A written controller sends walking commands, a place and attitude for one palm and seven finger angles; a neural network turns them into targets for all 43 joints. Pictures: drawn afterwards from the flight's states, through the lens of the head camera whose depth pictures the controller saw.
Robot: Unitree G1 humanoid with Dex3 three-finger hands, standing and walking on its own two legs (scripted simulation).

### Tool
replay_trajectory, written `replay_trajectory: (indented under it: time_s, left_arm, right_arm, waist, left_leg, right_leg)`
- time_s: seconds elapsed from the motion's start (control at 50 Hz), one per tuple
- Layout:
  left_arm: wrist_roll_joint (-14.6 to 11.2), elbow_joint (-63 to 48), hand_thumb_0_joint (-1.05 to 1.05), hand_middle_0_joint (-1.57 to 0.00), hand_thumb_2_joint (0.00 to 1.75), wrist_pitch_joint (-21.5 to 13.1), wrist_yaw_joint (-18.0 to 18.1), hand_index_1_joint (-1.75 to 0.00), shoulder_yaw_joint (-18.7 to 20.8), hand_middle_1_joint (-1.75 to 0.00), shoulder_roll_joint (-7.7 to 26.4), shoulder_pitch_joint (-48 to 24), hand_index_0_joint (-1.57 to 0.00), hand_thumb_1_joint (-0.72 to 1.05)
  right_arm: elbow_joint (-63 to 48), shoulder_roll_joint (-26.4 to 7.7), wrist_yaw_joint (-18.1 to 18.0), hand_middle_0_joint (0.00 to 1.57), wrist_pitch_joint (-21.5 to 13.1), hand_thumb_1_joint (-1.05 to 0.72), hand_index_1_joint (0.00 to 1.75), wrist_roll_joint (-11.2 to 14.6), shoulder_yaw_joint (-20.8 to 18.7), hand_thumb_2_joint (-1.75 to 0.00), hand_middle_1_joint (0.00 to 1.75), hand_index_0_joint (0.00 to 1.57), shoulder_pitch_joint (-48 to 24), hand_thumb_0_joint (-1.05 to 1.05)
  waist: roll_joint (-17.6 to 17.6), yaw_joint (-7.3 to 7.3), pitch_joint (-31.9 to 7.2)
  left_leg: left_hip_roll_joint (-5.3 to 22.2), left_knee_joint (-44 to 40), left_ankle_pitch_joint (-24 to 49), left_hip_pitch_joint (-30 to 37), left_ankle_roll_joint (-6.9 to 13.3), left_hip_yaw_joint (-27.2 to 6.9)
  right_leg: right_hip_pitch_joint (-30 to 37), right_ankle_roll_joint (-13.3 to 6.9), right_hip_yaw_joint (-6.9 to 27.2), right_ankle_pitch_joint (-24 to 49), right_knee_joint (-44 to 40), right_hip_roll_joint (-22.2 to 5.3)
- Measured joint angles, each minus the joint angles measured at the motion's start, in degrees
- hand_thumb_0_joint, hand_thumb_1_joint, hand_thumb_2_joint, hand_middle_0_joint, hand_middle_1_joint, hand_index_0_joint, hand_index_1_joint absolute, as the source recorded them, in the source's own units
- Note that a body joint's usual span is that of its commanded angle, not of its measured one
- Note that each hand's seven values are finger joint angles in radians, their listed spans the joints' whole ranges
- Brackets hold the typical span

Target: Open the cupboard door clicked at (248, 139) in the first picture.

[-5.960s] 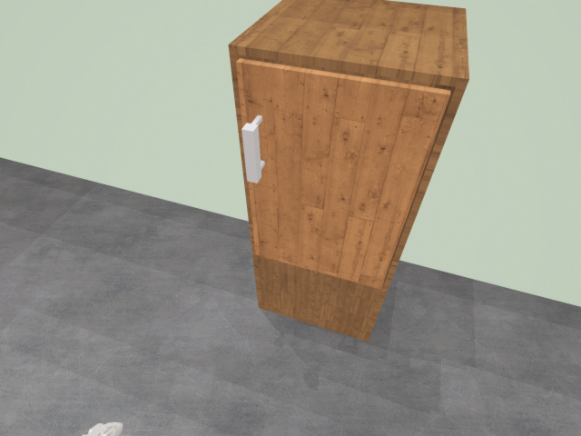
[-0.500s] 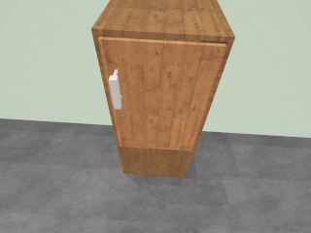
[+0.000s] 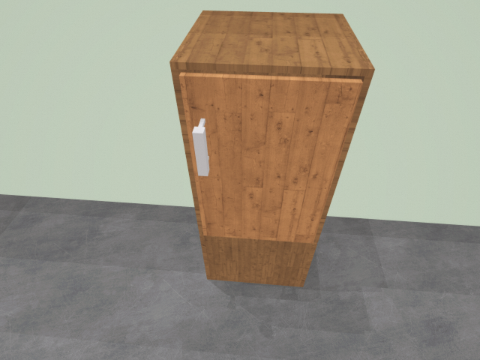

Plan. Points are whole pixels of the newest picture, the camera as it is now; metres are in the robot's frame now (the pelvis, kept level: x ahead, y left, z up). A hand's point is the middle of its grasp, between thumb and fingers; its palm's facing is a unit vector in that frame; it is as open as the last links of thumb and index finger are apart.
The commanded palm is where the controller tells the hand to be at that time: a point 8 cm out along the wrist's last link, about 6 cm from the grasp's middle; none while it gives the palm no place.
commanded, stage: look again from close up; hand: left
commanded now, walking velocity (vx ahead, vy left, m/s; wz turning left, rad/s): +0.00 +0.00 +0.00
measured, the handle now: (203, 147) +0.59 +0.13 +0.03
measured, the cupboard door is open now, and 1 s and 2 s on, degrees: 0 0 0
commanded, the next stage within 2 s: shuffle to correct the standing spot in 0.58 s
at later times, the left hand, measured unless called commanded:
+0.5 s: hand out of the picture -0.01 +0.13 -0.17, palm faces +0.03 -0.99 -0.16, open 7.4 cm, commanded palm none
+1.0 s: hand out of the picture -0.01 +0.13 -0.18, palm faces +0.02 -0.99 -0.16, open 7.4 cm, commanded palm none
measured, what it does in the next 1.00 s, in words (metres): stands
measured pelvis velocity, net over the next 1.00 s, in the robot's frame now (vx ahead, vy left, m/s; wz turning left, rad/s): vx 0.03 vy -0.03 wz -0.01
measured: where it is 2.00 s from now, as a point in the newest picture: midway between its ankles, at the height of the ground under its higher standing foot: outside the picture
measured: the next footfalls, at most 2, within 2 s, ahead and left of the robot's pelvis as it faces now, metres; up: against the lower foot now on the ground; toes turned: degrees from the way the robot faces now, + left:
none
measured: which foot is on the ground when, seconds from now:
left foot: down 0.00-1.00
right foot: down 0.00-1.00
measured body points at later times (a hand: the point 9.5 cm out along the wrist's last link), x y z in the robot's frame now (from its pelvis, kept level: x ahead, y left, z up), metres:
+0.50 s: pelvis +0.00 -0.03 +0.00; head -0.01 -0.03 +0.45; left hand -0.01 +0.18 -0.16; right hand -0.02 -0.24 -0.16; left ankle +0.04 +0.08 -0.73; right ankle +0.05 -0.15 -0.73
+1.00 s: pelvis +0.03 -0.03 -0.01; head +0.03 -0.03 +0.44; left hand +0.00 +0.18 -0.17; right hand +0.02 -0.24 -0.17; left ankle +0.04 +0.08 -0.73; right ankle +0.05 -0.15 -0.73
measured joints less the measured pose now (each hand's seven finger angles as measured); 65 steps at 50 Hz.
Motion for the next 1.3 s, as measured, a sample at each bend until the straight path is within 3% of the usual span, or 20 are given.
replay_trajectory:
  time_s: [0.32,0.72,0.88,0.92,1.0,1.12,1.3]
  left_arm:
    - [-0.4,1.5,0.01,-0.2,0.9,-1.1,-0.2,-0.3,-0.9,-0.3,-2.4,-0.8,-0.19,0.91]
    - [-0.6,2.2,0.01,-0.2,0.9,-1.1,0.2,-0.3,0.2,-0.3,-2.4,-1.8,-0.19,0.91]
    - [-0.1,2.1,0.01,-0.2,0.9,-0.8,-0.4,-0.3,1.0,-0.3,-2.7,0.3,-0.19,0.91]
    - [-0.1,2.2,0.0,-0.2,0.9,-1.4,0.3,-0.3,0.3,-0.3,-2.7,0.5,-0.19,0.91]
    - [-0.3,3.5,0.0,-0.2,0.9,-1.6,0.3,-0.3,-0.4,-0.3,-3.1,1.0,-0.2,0.91]
    - [-0.4,3.8,0.01,-0.2,0.9,-1.7,0.4,-0.3,-0.4,-0.3,-2.7,-0.2,-0.2,0.91]
    - [-0.8,2.9,0.01,-0.2,0.9,-2.2,0.8,-0.3,0.0,-0.3,-1.6,-4.3,-0.19,0.92]
  right_arm:
    - [4.0,2.0,-0.1,0.2,-0.7,-0.91,0.3,0.4,0.8,-0.89,0.3,0.2,1.2,0.0]
    - [7.3,4.5,-0.3,0.2,-0.5,-0.91,0.3,0.2,0.8,-0.89,0.3,0.2,3.2,0.0]
    - [7.0,4.8,-0.3,0.2,-0.3,-0.91,0.3,-0.4,0.3,-0.89,0.3,0.2,4.3,0.0]
    - [6.2,4.2,0.1,0.2,0.4,-0.9,0.3,-0.4,0.3,-0.89,0.3,0.2,3.7,0.0]
    - [4.0,2.8,0.2,0.2,-0.1,-0.91,0.3,-0.3,0.0,-0.9,0.3,0.2,2.6,0.0]
    - [3.9,2.1,-0.6,0.2,-1.1,-0.93,0.3,0.0,0.7,-0.89,0.3,0.2,3.1,0.01]
    - [5.8,1.9,-1.0,0.2,-2.0,-0.93,0.3,0.2,1.4,-0.89,0.3,0.2,1.6,0.02]
  waist:
    - [-1.4,-0.52,0.8]
    - [-1.6,-0.78,1.5]
    - [-1.8,-0.56,-0.3]
    - [-1.5,0.01,0.2]
    - [0.3,-0.87,0.7]
    - [1.8,-0.88,-0.7]
    - [1.4,-0.93,0.9]
  left_leg:
    - [1.6,-2.5,1.8,0.5,-1.9,-0.8]
    - [2.7,-2.2,1.5,0.0,-2.9,-1.6]
    - [2.8,-0.4,-2.2,-0.3,-2.6,-1.8]
    - [3.2,3.4,-5.4,-2.1,-3.1,-1.7]
    - [3.2,6.1,-3.7,-2.6,-2.6,-2.2]
    - [1.8,3.8,-5.9,0.6,-1.7,-1.5]
    - [0.8,-0.8,-5.0,4.5,-1.8,-0.9]
  right_leg:
    - [0.6,-1.1,-0.9,1.5,-2.5,1.8]
    - [0.4,-2.1,-1.6,1.1,-2.7,2.8]
    - [-0.1,-2.8,-1.1,-4.4,-0.4,3.4]
    - [-0.8,-2.6,-0.8,-1.4,0.2,3.6]
    - [-1.4,-2.1,-0.5,-4.1,3.7,3.8]
    - [1.0,-0.9,0.2,-5.3,2.5,2.6]
    - [3.4,-0.5,0.8,-5.8,0.8,1.8]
